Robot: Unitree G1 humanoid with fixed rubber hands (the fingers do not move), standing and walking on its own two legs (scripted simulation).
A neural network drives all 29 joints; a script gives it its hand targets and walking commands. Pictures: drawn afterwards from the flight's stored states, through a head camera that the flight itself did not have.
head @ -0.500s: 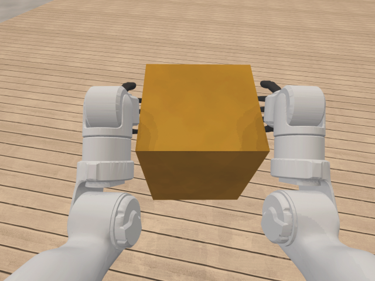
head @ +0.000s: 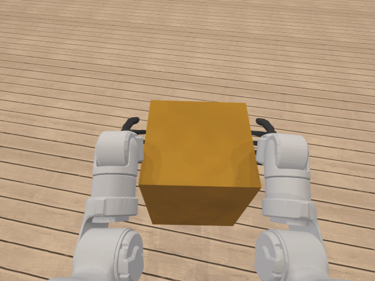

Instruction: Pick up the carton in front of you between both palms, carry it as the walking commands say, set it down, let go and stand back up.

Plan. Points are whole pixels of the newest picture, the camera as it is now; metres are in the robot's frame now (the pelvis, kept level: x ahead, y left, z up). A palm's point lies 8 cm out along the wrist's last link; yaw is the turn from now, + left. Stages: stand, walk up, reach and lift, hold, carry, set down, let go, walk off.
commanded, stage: carry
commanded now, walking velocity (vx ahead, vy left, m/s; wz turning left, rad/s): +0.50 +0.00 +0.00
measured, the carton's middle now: (195, 168) +0.38 +0.00 +0.01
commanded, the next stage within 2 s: hold in 1.90 s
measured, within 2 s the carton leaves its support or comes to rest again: neither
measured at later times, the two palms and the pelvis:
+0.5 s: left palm (133, 103) +0.53 +0.16 +0.08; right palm (243, 101) +0.53 -0.13 +0.09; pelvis +0.25 +0.02 +0.00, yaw -2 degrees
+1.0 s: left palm (145, 100) +0.56 +0.13 +0.07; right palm (251, 103) +0.55 -0.15 +0.08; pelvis +0.27 +0.00 -0.01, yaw -3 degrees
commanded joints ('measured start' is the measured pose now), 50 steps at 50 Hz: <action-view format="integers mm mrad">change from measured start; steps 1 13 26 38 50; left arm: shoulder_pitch -547 -18 -170 -115 -54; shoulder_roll -1129 -1089 -1120 -1102 -1155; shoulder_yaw -475 -761 -792 -771 -800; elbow -131 -460 -416 -344 -309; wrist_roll -429 -424 -492 -468 -444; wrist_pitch -11 -28 -24 -36 -117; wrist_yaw -374 -411 -437 -434 -455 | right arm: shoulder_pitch -614 -72 -117 -110 -33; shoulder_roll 1234 1149 1181 1157 1203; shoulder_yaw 566 852 814 823 832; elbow -87 -460 -331 -293 -248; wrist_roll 487 457 492 492 464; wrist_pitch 8 -8 -39 -26 -102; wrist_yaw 346 334 384 381 413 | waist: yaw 23 -9 -20 -9 -12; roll -176 -175 -9 -46 -24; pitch -545 -419 -398 -376 -355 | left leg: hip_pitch -516 46 198 105 99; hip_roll -4 -60 124 90 101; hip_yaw -42 141 5 16 -3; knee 305 -510 -347 -229 -231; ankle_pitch -56 612 737 819 666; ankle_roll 7 -24 58 57 68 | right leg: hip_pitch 867 491 310 324 265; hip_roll -357 -134 -137 -122 -115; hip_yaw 497 -16 116 104 107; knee -76 49 -2 81 84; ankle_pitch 345 486 156 422 188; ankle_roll -153 34 111 100 72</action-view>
